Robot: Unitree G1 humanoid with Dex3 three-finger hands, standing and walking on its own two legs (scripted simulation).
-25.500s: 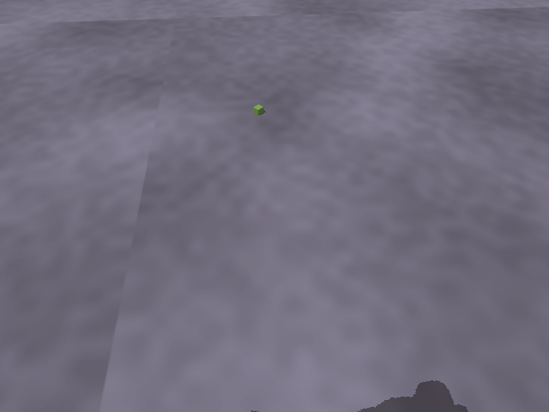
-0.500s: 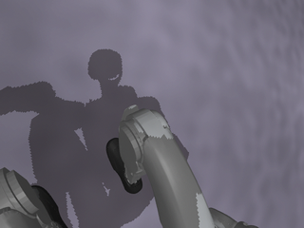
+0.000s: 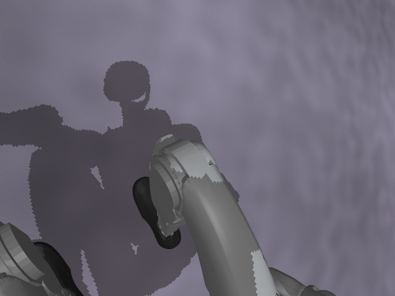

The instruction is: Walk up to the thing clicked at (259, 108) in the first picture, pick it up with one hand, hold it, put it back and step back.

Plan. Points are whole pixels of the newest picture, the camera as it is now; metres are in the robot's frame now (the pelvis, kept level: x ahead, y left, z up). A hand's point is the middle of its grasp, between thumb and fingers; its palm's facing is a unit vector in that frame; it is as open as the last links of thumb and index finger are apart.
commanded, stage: open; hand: left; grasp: from above
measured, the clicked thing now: out of the picture +0.44 +0.32 -0.29
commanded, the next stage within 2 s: withdraw in 0.62 s
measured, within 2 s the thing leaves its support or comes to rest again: neither
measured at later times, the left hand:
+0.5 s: hand out of the picture +0.44 +0.30 -0.26, palm faces -0.20 -0.38 -0.90, open 11.8 cm
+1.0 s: hand out of the picture +0.46 +0.31 -0.22, palm faces -0.10 -0.40 -0.91, open 13.0 cm
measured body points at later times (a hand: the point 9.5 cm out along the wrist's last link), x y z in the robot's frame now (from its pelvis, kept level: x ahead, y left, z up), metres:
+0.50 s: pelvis +0.00 +0.00 +0.00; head +0.29 +0.10 +0.32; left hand +0.45 +0.31 -0.20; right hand +0.00 -0.24 -0.04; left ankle +0.07 +0.13 -0.28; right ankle +0.13 -0.12 -0.28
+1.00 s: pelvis +0.00 +0.00 +0.01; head +0.28 +0.10 +0.34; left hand +0.47 +0.33 -0.17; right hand +0.00 -0.24 -0.04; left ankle +0.07 +0.13 -0.28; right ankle +0.13 -0.12 -0.28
